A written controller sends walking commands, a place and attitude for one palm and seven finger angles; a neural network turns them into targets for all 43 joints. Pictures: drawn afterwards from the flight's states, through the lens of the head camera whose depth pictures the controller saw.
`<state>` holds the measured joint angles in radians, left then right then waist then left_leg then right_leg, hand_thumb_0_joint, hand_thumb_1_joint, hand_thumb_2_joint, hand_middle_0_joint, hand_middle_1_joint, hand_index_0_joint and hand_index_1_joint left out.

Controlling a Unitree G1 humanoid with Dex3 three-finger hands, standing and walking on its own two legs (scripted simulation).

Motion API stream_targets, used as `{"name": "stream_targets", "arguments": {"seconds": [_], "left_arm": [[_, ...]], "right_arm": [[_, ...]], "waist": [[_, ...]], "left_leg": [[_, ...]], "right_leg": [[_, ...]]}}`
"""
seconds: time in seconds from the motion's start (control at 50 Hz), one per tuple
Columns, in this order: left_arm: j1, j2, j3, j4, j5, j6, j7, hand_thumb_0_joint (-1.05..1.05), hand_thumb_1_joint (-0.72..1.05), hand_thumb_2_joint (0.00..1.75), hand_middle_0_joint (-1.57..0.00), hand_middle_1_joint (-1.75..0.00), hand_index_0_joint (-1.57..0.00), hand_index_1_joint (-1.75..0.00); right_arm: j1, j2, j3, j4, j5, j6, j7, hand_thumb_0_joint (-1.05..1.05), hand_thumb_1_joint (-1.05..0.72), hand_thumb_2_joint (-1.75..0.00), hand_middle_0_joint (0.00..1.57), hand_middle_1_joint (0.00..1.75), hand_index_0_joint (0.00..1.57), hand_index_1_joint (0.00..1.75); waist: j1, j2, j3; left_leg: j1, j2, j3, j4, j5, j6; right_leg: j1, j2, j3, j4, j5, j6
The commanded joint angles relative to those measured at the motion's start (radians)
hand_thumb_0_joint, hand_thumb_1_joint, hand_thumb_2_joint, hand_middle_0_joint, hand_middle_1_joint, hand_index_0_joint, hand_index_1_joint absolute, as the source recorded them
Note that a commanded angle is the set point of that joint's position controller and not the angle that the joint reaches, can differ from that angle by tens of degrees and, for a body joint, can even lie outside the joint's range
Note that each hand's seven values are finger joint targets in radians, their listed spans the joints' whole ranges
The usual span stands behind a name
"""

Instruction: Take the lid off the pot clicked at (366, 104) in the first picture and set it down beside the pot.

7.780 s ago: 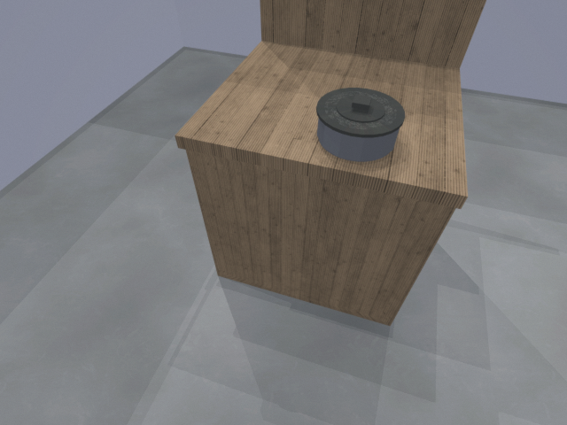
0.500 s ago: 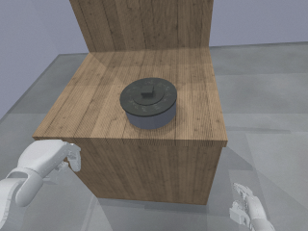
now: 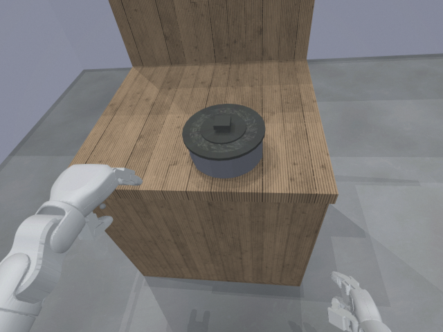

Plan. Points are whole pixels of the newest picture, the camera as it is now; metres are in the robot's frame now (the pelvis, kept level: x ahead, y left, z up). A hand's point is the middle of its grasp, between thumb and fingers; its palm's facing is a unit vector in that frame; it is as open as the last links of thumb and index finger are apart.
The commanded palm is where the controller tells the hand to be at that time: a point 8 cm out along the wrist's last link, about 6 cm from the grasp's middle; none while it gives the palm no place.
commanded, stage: reach forward and open the fingers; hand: left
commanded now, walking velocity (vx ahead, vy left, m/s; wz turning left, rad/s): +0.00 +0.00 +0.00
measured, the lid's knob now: (222, 122) +0.57 +0.07 +0.06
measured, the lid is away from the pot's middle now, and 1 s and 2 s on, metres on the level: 0.00 0.00 0.00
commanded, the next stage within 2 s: move the open hand above the knob in 0.08 s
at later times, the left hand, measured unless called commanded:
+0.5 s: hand (132, 173) +0.35 +0.20 +0.12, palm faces -0.20 -0.06 -0.98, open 9.9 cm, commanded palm +0.34 +0.20 +0.19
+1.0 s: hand (168, 138) +0.44 +0.16 +0.13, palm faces -0.22 -0.08 -0.97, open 9.9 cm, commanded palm +0.42 +0.15 +0.19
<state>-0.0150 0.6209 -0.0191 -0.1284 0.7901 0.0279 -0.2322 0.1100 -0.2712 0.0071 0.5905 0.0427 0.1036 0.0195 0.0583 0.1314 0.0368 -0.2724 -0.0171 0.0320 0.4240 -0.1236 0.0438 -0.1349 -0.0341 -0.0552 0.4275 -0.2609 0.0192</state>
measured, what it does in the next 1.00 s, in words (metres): stands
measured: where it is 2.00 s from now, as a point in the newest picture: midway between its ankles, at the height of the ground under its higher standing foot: outside the picture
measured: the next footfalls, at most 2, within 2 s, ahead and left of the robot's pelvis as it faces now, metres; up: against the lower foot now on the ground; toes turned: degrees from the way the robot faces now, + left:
none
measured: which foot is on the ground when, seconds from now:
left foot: down 0.00-1.00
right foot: down 0.00-1.00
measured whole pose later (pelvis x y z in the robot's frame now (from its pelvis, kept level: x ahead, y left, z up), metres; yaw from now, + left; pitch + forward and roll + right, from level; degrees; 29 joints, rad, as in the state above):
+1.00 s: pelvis +0.04 -0.03 +0.00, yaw +0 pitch +3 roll +1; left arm -0.59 0.52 -0.19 0.34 0.82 0.21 -0.33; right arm 0.13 -0.30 0.00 0.62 0.07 0.16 0.03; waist 0.00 0.10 0.00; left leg -0.33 0.00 0.03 0.47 -0.19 0.01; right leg -0.21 -0.02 -0.05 0.51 -0.35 -0.01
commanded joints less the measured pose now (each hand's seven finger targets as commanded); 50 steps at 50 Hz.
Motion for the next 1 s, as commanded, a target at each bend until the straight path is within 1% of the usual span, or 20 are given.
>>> {"name": "stream_targets", "arguments": {"seconds": [0.0,0.1,0.12,0.16,0.2,0.24,0.3,0.32,0.4,0.46,0.5,0.56,0.64,0.68,0.72,0.78,0.8,0.9,0.94,0.98], "left_arm": [[-0.344,0.315,0.258,-0.06,0.015,0.023,0.053,0.0,-0.27,1.4,-0.84,-0.08,-0.84,-0.08],[-0.314,0.128,0.082,-0.13,-0.036,0.04,0.012,0.0,-0.27,1.42,-0.85,-0.08,-0.85,-0.08],[-0.344,0.132,0.059,-0.117,-0.024,0.048,0.0,0.0,-0.27,1.42,-0.85,-0.08,-0.85,-0.08],[-0.416,0.243,0.133,-0.095,0.009,0.06,-0.002,0.0,-0.28,1.43,-0.85,-0.08,-0.85,-0.08],[-0.545,0.29,0.162,-0.043,0.016,0.078,0.002,0.0,-0.28,1.43,-0.85,-0.08,-0.85,-0.08],[-0.676,0.27,0.114,0.014,0.033,0.082,-0.002,0.0,-0.28,1.43,-0.85,-0.08,-0.85,-0.08],[-0.675,0.232,0.089,-0.014,0.023,0.089,-0.01,0.0,-0.28,1.43,-0.85,-0.08,-0.85,-0.08],[-0.656,0.178,0.035,0.008,0.024,0.097,-0.024,0.0,-0.28,1.43,-0.85,-0.08,-0.85,-0.08],[-0.631,0.119,-0.006,0.11,0.023,0.137,-0.052,0.0,-0.28,1.43,-0.85,-0.08,-0.85,-0.08],[-0.747,0.173,0.006,0.159,0.047,0.147,-0.057,0.0,-0.28,1.43,-0.85,-0.08,-0.85,-0.08],[-0.816,0.256,0.07,0.118,0.06,0.142,-0.052,0.0,-0.28,1.43,-0.85,-0.08,-0.85,-0.08],[-0.876,0.245,0.062,0.141,0.053,0.131,-0.052,0.0,-0.28,1.43,-0.85,-0.08,-0.85,-0.08],[-0.825,0.138,-0.016,0.291,0.039,0.15,-0.064,0.0,-0.28,1.43,-0.85,-0.08,-0.85,-0.08],[-0.831,0.075,-0.076,0.289,0.036,0.166,-0.069,0.0,-0.28,1.43,-0.85,-0.08,-0.85,-0.08],[-0.893,0.073,-0.094,0.239,0.044,0.17,-0.079,0.0,-0.28,1.43,-0.85,-0.08,-0.85,-0.08],[-0.998,0.213,0.012,0.185,0.055,0.159,-0.067,0.0,-0.28,1.43,-0.85,-0.08,-0.85,-0.08],[-0.989,0.294,0.088,0.184,0.057,0.147,-0.06,0.0,-0.28,1.43,-0.85,-0.08,-0.85,-0.08],[-0.913,0.146,-0.003,0.324,0.04,0.162,-0.052,0.0,-0.28,1.43,-0.85,-0.08,-0.85,-0.08],[-0.906,0.041,-0.098,0.334,0.03,0.188,-0.059,0.0,-0.28,1.43,-0.85,-0.08,-0.85,-0.08],[-0.941,0.023,-0.121,0.316,0.034,0.21,-0.065,0.0,-0.28,1.43,-0.85,-0.08,-0.85,-0.08]], "right_arm": [[-0.157,-0.112,-0.035,-0.156,0.008,-0.044,-0.007,0.0,-0.9,-0.9,0.2,0.3,0.2,0.3],[-0.176,-0.103,-0.042,-0.194,0.013,-0.057,0.012,0.0,-0.9,-0.9,0.2,0.3,0.2,0.3],[-0.172,-0.103,-0.034,-0.182,0.011,-0.054,0.011,0.0,-0.9,-0.9,0.2,0.3,0.2,0.3],[-0.167,-0.122,-0.035,-0.165,0.007,-0.04,0.001,0.0,-0.9,-0.9,0.2,0.3,0.2,0.3],[-0.165,-0.125,-0.027,-0.155,0.011,-0.041,-0.012,0.0,-0.9,-0.9,0.2,0.3,0.2,0.3],[-0.159,-0.118,-0.022,-0.132,0.013,-0.045,-0.026,0.0,-0.9,-0.9,0.2,0.3,0.2,0.3],[-0.161,-0.112,-0.03,-0.15,0.012,-0.062,-0.019,0.0,-0.9,-0.9,0.2,0.3,0.2,0.3],[-0.162,-0.104,-0.022,-0.147,0.009,-0.065,-0.014,0.0,-0.9,-0.9,0.2,0.3,0.2,0.3],[-0.148,-0.121,-0.033,-0.142,0.015,-0.038,0.0,0.0,-0.9,-0.9,0.2,0.3,0.2,0.3],[-0.144,-0.131,-0.027,-0.129,0.017,-0.022,-0.007,0.0,-0.9,-0.9,0.2,0.3,0.2,0.3],[-0.154,-0.131,-0.028,-0.142,0.013,-0.03,-0.008,0.0,-0.9,-0.9,0.2,0.3,0.2,0.3],[-0.14,-0.121,-0.025,-0.129,0.01,-0.031,-0.013,0.0,-0.9,-0.9,0.2,0.3,0.2,0.3],[-0.11,-0.125,-0.028,-0.118,0.022,-0.017,-0.005,0.0,-0.9,-0.9,0.2,0.3,0.2,0.3],[-0.115,-0.127,-0.03,-0.126,0.027,-0.009,0.001,0.0,-0.9,-0.9,0.2,0.3,0.2,0.3],[-0.122,-0.129,-0.035,-0.138,0.026,-0.007,0.005,0.0,-0.9,-0.9,0.2,0.3,0.2,0.3],[-0.118,-0.133,-0.034,-0.131,0.02,-0.009,-0.006,0.0,-0.9,-0.9,0.2,0.3,0.2,0.3],[-0.107,-0.137,-0.036,-0.131,0.016,-0.013,-0.007,0.0,-0.9,-0.9,0.2,0.3,0.2,0.3],[-0.085,-0.125,-0.035,-0.119,0.029,0.002,0.005,0.0,-0.9,-0.9,0.2,0.3,0.2,0.3],[-0.098,-0.124,-0.036,-0.121,0.036,0.011,0.016,0.0,-0.9,-0.9,0.2,0.3,0.2,0.3],[-0.107,-0.126,-0.04,-0.126,0.036,0.017,0.019,0.0,-0.9,-0.9,0.2,0.3,0.2,0.3]], "waist": [[-0.002,-0.041,-0.194],[-0.014,-0.027,-0.265],[-0.018,-0.048,-0.272],[-0.014,-0.075,-0.237],[-0.031,-0.071,-0.209],[-0.037,-0.063,-0.207],[-0.025,-0.001,-0.308],[-0.021,-0.025,-0.343],[-0.042,-0.1,-0.266],[-0.04,-0.132,-0.238],[-0.028,-0.107,-0.303],[-0.026,-0.085,-0.364],[-0.042,-0.141,-0.291],[-0.049,-0.14,-0.295],[-0.056,-0.143,-0.34],[-0.046,-0.137,-0.416],[-0.038,-0.138,-0.438],[-0.043,-0.151,-0.381],[-0.057,-0.148,-0.359],[-0.068,-0.166,-0.377]], "left_leg": [[0.186,0.002,-0.069,-0.067,-0.013,-0.002],[0.248,-0.001,-0.073,-0.06,0.015,-0.004],[0.243,-0.001,-0.073,-0.07,0.011,-0.006],[0.205,-0.006,-0.068,-0.077,-0.025,-0.005],[0.19,-0.011,-0.068,-0.07,-0.062,-0.004],[0.193,-0.014,-0.071,-0.076,-0.085,-0.005],[0.249,-0.024,-0.078,-0.048,-0.011,-0.001],[0.259,-0.03,-0.071,-0.044,0.04,-0.002],[0.205,-0.032,-0.051,-0.028,0.034,0.0],[0.175,-0.036,-0.036,-0.038,-0.01,0.002],[0.193,-0.042,-0.042,-0.017,0.024,0.008],[0.219,-0.045,-0.041,-0.006,0.096,0.01],[0.172,-0.046,-0.022,0.005,0.099,0.01],[0.179,-0.049,-0.019,0.01,0.106,0.011],[0.195,-0.052,-0.012,0.024,0.123,0.019],[0.218,-0.058,-0.019,0.044,0.183,0.026],[0.206,-0.054,-0.017,0.054,0.197,0.028],[0.171,-0.05,-0.002,0.059,0.246,0.022],[0.179,-0.049,0.002,0.061,0.25,0.02],[0.194,-0.053,0.002,0.073,0.255,0.025]], "right_leg": [[-0.096,0.069,-0.007,-0.076,0.031,-0.05],[-0.096,0.066,-0.007,-0.063,0.068,-0.045],[-0.091,0.059,-0.008,-0.07,0.064,-0.04],[-0.087,0.064,-0.003,-0.081,0.041,-0.041],[-0.111,0.071,-0.002,-0.074,0.005,-0.044],[-0.127,0.065,-0.003,-0.075,-0.018,-0.043],[-0.092,0.068,0.004,-0.052,0.044,-0.053],[-0.07,0.06,0.001,-0.047,0.091,-0.051],[-0.103,0.066,-0.002,-0.049,0.121,-0.046],[-0.112,0.061,0.003,-0.057,0.081,-0.04],[-0.078,0.059,0.014,-0.038,0.118,-0.045],[-0.049,0.055,0.017,-0.018,0.194,-0.044],[-0.084,0.053,0.013,-0.014,0.232,-0.038],[-0.096,0.055,0.011,-0.01,0.244,-0.037],[-0.084,0.051,0.018,-0.007,0.275,-0.036],[-0.035,0.047,0.034,0.014,0.361,-0.035],[-0.004,0.043,0.041,0.019,0.39,-0.035],[-0.031,0.042,0.026,0.034,0.454,-0.034],[-0.07,0.045,0.017,0.037,0.453,-0.031],[-0.079,0.049,0.021,0.035,0.462,-0.029]]}}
